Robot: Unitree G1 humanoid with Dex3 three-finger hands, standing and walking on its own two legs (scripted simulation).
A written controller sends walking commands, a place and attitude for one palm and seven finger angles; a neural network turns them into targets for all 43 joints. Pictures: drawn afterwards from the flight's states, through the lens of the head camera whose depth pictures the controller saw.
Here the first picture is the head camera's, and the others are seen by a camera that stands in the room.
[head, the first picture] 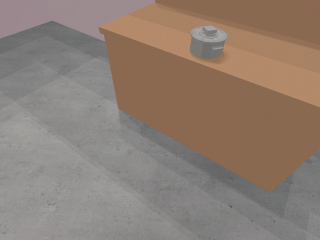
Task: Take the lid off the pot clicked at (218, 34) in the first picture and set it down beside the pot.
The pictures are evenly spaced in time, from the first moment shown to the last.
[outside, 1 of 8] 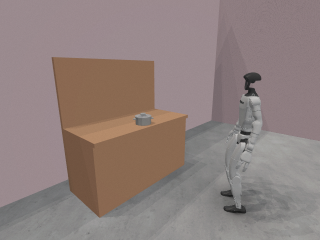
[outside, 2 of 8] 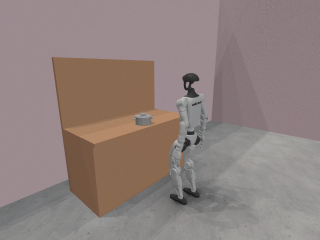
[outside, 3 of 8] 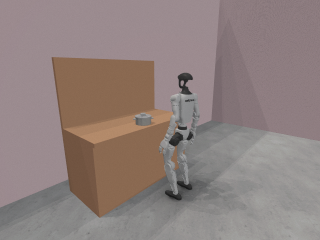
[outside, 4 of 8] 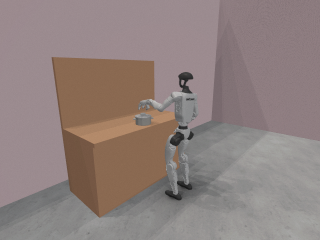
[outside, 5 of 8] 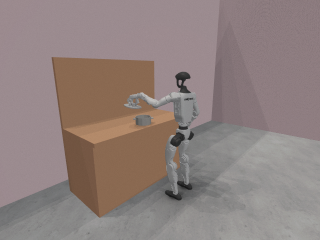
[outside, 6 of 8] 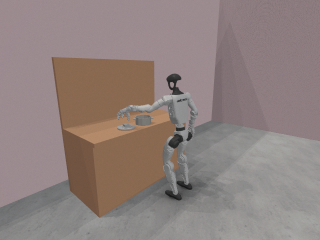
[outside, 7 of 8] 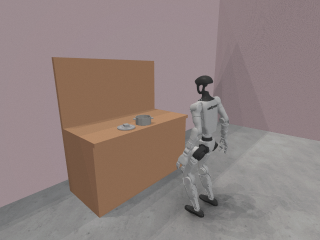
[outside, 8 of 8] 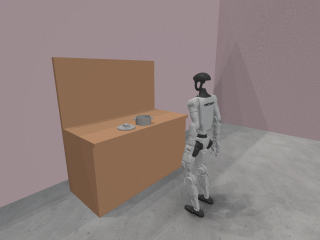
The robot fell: no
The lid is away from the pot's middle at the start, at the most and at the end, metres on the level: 0.00 0.24 0.24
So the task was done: yes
